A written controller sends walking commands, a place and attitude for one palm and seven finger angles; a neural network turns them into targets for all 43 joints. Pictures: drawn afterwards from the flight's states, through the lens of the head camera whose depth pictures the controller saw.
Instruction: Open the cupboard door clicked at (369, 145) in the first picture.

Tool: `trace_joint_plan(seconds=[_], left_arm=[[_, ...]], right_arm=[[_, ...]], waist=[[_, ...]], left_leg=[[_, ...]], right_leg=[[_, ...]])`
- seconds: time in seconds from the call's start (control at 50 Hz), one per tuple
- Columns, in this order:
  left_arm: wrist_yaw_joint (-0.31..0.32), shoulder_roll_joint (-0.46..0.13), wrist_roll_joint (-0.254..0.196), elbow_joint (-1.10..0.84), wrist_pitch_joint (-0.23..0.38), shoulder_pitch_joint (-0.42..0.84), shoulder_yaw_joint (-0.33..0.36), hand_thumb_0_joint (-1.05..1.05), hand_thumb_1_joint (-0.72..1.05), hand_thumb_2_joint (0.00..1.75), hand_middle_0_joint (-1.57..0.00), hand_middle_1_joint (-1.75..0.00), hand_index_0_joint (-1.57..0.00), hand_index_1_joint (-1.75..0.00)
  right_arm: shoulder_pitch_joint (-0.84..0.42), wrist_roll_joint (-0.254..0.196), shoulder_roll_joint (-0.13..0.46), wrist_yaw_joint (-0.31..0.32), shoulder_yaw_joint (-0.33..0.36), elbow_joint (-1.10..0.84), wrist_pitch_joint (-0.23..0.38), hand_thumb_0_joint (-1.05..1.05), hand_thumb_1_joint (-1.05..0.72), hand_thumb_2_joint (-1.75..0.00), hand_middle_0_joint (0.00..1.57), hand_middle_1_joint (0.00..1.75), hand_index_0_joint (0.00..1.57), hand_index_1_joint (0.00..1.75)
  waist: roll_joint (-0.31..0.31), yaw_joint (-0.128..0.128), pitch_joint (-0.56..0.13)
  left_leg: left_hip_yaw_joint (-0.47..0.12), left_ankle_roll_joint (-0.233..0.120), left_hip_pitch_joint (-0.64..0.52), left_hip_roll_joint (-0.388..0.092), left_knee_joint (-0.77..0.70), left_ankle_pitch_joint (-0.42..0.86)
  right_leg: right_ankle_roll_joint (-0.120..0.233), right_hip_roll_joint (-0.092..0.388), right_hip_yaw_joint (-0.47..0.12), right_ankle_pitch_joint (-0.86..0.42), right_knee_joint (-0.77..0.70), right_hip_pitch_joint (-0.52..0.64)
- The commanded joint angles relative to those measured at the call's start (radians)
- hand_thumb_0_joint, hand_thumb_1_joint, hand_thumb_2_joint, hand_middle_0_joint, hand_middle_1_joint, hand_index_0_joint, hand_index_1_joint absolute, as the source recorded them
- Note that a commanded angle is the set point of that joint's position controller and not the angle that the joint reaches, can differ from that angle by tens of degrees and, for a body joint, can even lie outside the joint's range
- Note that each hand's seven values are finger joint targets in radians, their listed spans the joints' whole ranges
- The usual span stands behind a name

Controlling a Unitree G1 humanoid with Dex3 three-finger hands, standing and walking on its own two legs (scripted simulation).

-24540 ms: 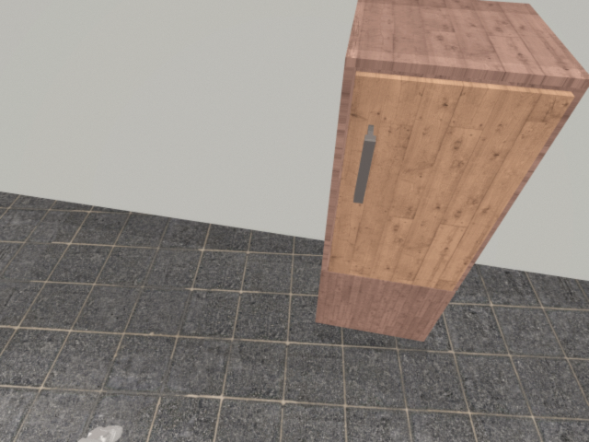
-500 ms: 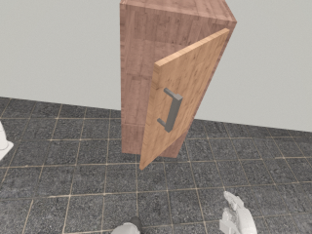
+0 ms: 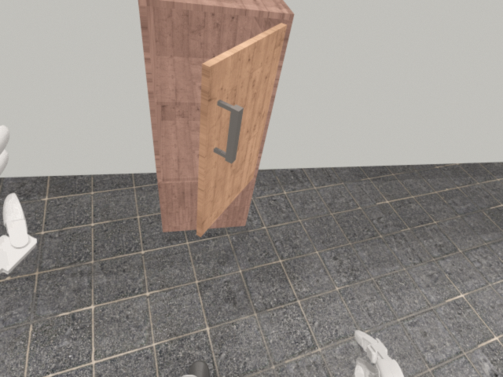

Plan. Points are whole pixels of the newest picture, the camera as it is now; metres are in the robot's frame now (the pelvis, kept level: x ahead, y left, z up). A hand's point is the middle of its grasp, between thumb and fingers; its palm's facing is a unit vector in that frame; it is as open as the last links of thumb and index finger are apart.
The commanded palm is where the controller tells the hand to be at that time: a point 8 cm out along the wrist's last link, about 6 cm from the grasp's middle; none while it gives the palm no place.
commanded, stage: stop stepping back and stand still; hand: left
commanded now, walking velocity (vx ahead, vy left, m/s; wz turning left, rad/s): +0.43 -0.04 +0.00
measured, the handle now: (226, 132) +0.64 +0.04 +0.02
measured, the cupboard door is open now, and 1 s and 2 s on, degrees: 48 48 48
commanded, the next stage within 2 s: let the arm hang, fingers relaxed in 1.44 s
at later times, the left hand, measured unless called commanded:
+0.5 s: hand out of the picture +0.09 +0.29 +0.18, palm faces +0.37 -0.78 -0.50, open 7.4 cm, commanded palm +0.04 +0.34 +0.18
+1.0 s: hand out of the picture +0.16 +0.28 +0.19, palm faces +0.45 -0.70 -0.56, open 7.4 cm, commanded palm +0.08 +0.32 +0.18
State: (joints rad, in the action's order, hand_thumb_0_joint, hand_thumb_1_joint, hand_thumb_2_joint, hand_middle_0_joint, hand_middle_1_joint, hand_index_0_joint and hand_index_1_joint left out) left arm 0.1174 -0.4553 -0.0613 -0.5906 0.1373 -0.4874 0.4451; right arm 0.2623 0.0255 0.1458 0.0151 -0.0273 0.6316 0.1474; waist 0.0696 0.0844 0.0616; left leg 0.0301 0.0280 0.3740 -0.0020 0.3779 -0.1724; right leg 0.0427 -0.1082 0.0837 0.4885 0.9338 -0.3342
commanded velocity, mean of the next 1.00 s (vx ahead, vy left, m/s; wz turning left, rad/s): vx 0.13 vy -0.03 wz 0.00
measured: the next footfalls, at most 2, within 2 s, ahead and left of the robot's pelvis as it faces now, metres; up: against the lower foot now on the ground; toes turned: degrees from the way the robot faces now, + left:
right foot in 0.08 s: +0.01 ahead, -0.07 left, +0.02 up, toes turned -7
left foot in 0.32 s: -0.09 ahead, +0.19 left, +0.01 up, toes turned +4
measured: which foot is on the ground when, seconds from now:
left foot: down 0.00-0.04, up 0.06-0.30, down 0.32-0.62, up 0.64-0.82, down 0.84-1.00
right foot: up 0.00-0.06, down 0.08-0.30, up 0.32-0.60, down 0.62-1.00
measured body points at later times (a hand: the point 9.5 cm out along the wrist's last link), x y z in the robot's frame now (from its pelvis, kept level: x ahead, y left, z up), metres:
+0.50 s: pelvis -0.10 +0.04 +0.00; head -0.10 +0.07 +0.45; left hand +0.07 +0.33 +0.20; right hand +0.04 -0.17 -0.09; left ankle -0.13 +0.19 -0.74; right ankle -0.08 -0.06 -0.68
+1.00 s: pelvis -0.05 +0.02 -0.01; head -0.01 +0.02 +0.44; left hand +0.13 +0.31 +0.22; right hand +0.15 -0.21 -0.09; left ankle -0.01 +0.15 -0.74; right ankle -0.08 -0.08 -0.73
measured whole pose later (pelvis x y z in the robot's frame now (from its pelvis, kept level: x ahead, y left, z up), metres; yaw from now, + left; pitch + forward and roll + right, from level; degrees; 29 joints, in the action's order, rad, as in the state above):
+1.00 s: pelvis -0.05 +0.02 -0.01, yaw +2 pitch -1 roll +1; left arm 0.16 -0.48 -0.02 -0.55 0.27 -0.51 0.51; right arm 0.14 0.00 0.20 0.06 0.03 0.59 0.15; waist 0.02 0.00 0.10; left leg 0.07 0.01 0.32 -0.03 0.57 -0.23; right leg -0.02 0.01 0.07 0.44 0.67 -0.24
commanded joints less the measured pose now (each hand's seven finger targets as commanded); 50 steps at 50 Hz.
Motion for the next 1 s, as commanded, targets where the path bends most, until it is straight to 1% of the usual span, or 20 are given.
trace_joint_plan(seconds=[0.0, 0.02, 0.04, 0.08, 0.1, 0.16, 0.24, 0.26, 0.28, 0.3, 0.34, 0.38, 0.46, 0.54, 0.56, 0.6, 0.68, 0.78, 0.84, 0.98], left_arm=[[0.024, -0.242, 0.018, -0.379, 0.102, -0.310, 0.211, 0.00, 0.90, 0.90, -0.20, -0.30, -0.20, -0.30], [0.027, -0.255, 0.026, -0.352, 0.086, -0.235, 0.230, 0.00, 0.90, 0.90, -0.20, -0.30, -0.20, -0.30], [0.033, -0.223, 0.024, -0.331, 0.104, -0.111, 0.225, 0.00, 0.90, 0.90, -0.20, -0.30, -0.20, -0.30], [0.018, -0.411, -0.006, -0.264, 0.126, 0.199, 0.345, 0.00, 0.90, 0.90, -0.20, -0.30, -0.20, -0.30], [0.013, -0.338, 0.001, -0.040, 0.118, 0.259, 0.291, 0.00, 0.90, 0.90, -0.20, -0.30, -0.20, -0.30], [0.014, -0.200, 0.025, 0.157, 0.104, 0.243, 0.132, 0.00, 0.90, 0.90, -0.20, -0.30, -0.20, -0.30], [0.034, -0.038, 0.025, -0.005, 0.105, 0.192, -0.068, 0.00, 0.90, 0.90, -0.20, -0.30, -0.20, -0.30], [0.039, -0.053, 0.025, -0.084, 0.115, 0.220, -0.068, 0.00, 0.90, 0.90, -0.20, -0.30, -0.20, -0.30], [0.043, -0.073, 0.030, -0.159, 0.131, 0.235, -0.043, 0.00, 0.90, 0.90, -0.20, -0.30, -0.20, -0.30], [0.037, -0.134, 0.044, -0.193, 0.151, 0.238, 0.009, 0.00, 0.90, 0.90, -0.20, -0.30, -0.20, -0.30], [0.031, -0.300, 0.046, -0.175, 0.166, 0.073, 0.198, 0.00, 0.90, 0.90, -0.20, -0.30, -0.20, -0.30], [0.029, -0.227, 0.033, -0.275, 0.167, 0.043, 0.165, 0.00, 0.90, 0.90, -0.20, -0.30, -0.20, -0.30], [0.043, -0.215, 0.033, -0.269, 0.180, 0.004, 0.189, 0.00, 0.90, 0.90, -0.20, -0.30, -0.20, -0.30], [0.052, -0.116, 0.033, -0.044, 0.135, -0.019, 0.128, 0.00, 0.90, 0.90, -0.20, -0.30, -0.20, -0.30], [0.055, -0.124, 0.035, 0.002, 0.119, -0.022, 0.129, 0.00, 0.90, 0.90, -0.20, -0.30, -0.20, -0.30], [0.056, -0.177, 0.026, 0.045, 0.097, -0.008, 0.150, 0.00, 0.90, 0.90, -0.20, -0.30, -0.20, -0.30], [0.049, -0.114, 0.027, -0.012, 0.144, -0.052, 0.114, 0.00, 0.90, 0.90, -0.20, -0.30, -0.20, -0.30], [0.068, -0.179, 0.021, -0.240, 0.185, 0.007, 0.151, 0.00, 0.90, 0.90, -0.20, -0.30, -0.20, -0.30], [0.077, -0.203, 0.027, -0.291, 0.195, -0.036, 0.189, 0.00, 0.90, 0.90, -0.20, -0.30, -0.20, -0.30], [0.053, -0.126, 0.021, -0.022, 0.152, -0.128, 0.162, 0.00, 0.90, 0.90, -0.20, -0.30, -0.20, -0.30]], right_arm=[[-0.149, 0.003, 0.132, 0.006, 0.084, -0.178, 0.022, 0.00, -0.90, -0.90, 0.20, 0.30, 0.20, 0.30], [-0.138, -0.025, 0.126, 0.017, 0.091, -0.153, 0.001, 0.00, -0.90, -0.90, 0.20, 0.30, 0.20, 0.30], [-0.121, -0.038, 0.162, 0.047, 0.108, -0.127, 0.002, 0.00, -0.90, -0.90, 0.20, 0.30, 0.20, 0.30], [-0.141, -0.007, 0.187, 0.047, 0.106, -0.107, 0.005, 0.00, -0.90, -0.90, 0.20, 0.30, 0.20, 0.30], [-0.131, -0.002, 0.148, 0.048, 0.091, -0.122, -0.002, 0.00, -0.90, -0.90, 0.20, 0.30, 0.20, 0.30], [-0.170, -0.028, 0.182, 0.093, 0.098, -0.103, 0.015, 0.00, -0.90, -0.90, 0.20, 0.30, 0.20, 0.30], [-0.094, -0.012, 0.152, 0.107, 0.063, -0.125, 0.047, 0.00, -0.90, -0.90, 0.20, 0.30, 0.20, 0.30], [-0.062, -0.007, 0.175, 0.100, 0.064, -0.141, 0.057, 0.00, -0.90, -0.90, 0.20, 0.30, 0.20, 0.30], [-0.079, -0.009, 0.200, 0.088, 0.072, -0.169, 0.059, 0.00, -0.90, -0.90, 0.20, 0.30, 0.20, 0.30], [-0.104, -0.008, 0.193, 0.072, 0.072, -0.182, 0.057, 0.00, -0.90, -0.90, 0.20, 0.30, 0.20, 0.30], [-0.084, -0.017, 0.208, 0.040, 0.122, -0.141, 0.042, 0.00, -0.90, -0.90, 0.20, 0.30, 0.20, 0.30], [-0.157, -0.016, 0.172, 0.026, 0.088, -0.170, 0.048, 0.00, -0.90, -0.90, 0.20, 0.30, 0.20, 0.30], [-0.102, -0.006, 0.171, 0.052, 0.093, -0.139, 0.042, 0.00, -0.90, -0.90, 0.20, 0.30, 0.20, 0.30], [-0.075, -0.014, 0.169, 0.068, 0.095, -0.122, 0.020, 0.00, -0.90, -0.90, 0.20, 0.30, 0.20, 0.30], [-0.084, -0.025, 0.167, 0.064, 0.094, -0.116, 0.010, 0.00, -0.90, -0.90, 0.20, 0.30, 0.20, 0.30], [-0.130, -0.048, 0.164, 0.062, 0.102, -0.133, -0.002, 0.00, -0.90, -0.90, 0.20, 0.30, 0.20, 0.30], [-0.155, -0.036, 0.170, 0.041, 0.102, -0.104, -0.009, 0.00, -0.90, -0.90, 0.20, 0.30, 0.20, 0.30], [-0.174, -0.021, 0.155, 0.070, 0.089, -0.127, 0.020, 0.00, -0.90, -0.90, 0.20, 0.30, 0.20, 0.30], [-0.156, -0.020, 0.209, 0.067, 0.118, -0.157, 0.029, 0.00, -0.90, -0.90, 0.20, 0.30, 0.20, 0.30], [-0.117, -0.047, 0.177, 0.037, 0.098, -0.151, 0.022, 0.00, -0.90, -0.90, 0.20, 0.30, 0.20, 0.30]], waist=[[-0.195, -0.167, -0.249], [0.202, -0.152, -0.163], [0.204, -0.085, -0.093], [0.178, 0.001, 0.003], [0.151, 0.043, -0.065], [-0.149, -0.058, -0.001], [-0.105, -0.043, -0.119], [-0.194, -0.026, -0.105], [-0.383, -0.033, -0.053], [-0.269, -0.038, 0.012], [-0.155, -0.055, -0.066], [-0.246, -0.058, 0.072], [-0.428, -0.076, -0.044], [-0.301, -0.082, -0.146], [-0.158, -0.087, -0.162], [0.279, -0.085, -0.150], [0.114, -0.069, -0.093], [-0.024, -0.064, -0.134], [-0.422, -0.098, -0.162], [-0.200, -0.080, -0.155]], left_leg=[[0.071, 0.028, 0.383, -0.041, 0.151, -0.365], [0.103, 0.043, 0.298, 0.047, 0.747, -0.295], [-0.055, 0.010, 0.385, 0.038, 1.030, -0.286], [-0.174, 0.017, 0.277, -0.100, 1.272, -0.126], [-0.096, 0.026, 0.077, -0.120, 1.208, -0.063], [0.007, -0.050, 0.128, -0.098, 0.754, -0.228], [0.137, -0.068, -0.168, 0.013, 0.068, -0.303], [-0.041, -0.100, -0.206, -0.064, -0.098, -0.383], [-0.446, -0.184, -0.303, -0.320, -0.171, -0.506], [-0.626, -0.284, -0.168, -0.458, -0.254, -0.521], [-0.466, -0.287, -0.104, -0.415, -0.194, -0.400], [-0.405, -0.271, -0.032, -0.373, -0.212, -0.309], [-0.105, -0.165, -0.056, -0.259, -0.129, -0.127], [-0.007, -0.134, -0.012, -0.199, 0.108, -0.135], [-0.002, -0.119, 0.090, -0.163, 0.298, -0.144], [-0.007, -0.053, 0.391, 0.010, 0.837, -0.362], [-0.060, -0.021, 0.238, -0.092, 0.711, -0.233], [0.064, -0.034, -0.189, -0.015, 0.140, 0.055], [-0.304, -0.139, -0.311, -0.273, -0.024, 0.234], [-0.068, -0.084, -0.140, -0.172, 0.097, 0.252]], right_leg=[[0.074, 0.055, -0.013, 0.124, -0.353, 0.531], [0.140, 0.286, -0.218, 0.083, -0.637, 0.147], [0.190, 0.408, -0.458, 0.169, -0.746, -0.089], [0.211, 0.550, -0.554, 0.482, -0.896, -0.545], [0.094, 0.472, -0.391, 0.545, -0.888, -0.643], [0.129, 0.407, -0.380, 0.509, -0.761, -0.328], [0.035, 0.249, -0.105, 0.121, -0.453, -0.013], [-0.009, 0.158, -0.050, 0.062, -0.205, -0.042], [-0.063, 0.079, 0.028, 0.045, 0.093, -0.325], [-0.058, 0.127, -0.092, -0.034, 0.276, -0.385], [-0.061, 0.130, -0.110, -0.124, 0.419, -0.331], [-0.052, 0.190, -0.124, -0.154, 0.323, -0.400], [-0.038, 0.133, 0.014, -0.114, -0.102, -0.081], [-0.033, 0.056, 0.098, -0.096, -0.390, 0.243], [-0.002, 0.107, -0.001, -0.079, -0.471, 0.359], [0.160, 0.473, -0.593, -0.431, -0.623, 0.430], [0.152, 0.423, -0.295, -0.747, -0.512, 0.247], [0.036, 0.287, -0.076, -0.452, -0.426, 0.110], [-0.055, 0.134, -0.026, 0.015, -0.149, -0.047], [-0.057, 0.129, -0.027, -0.269, -0.505, 0.211]])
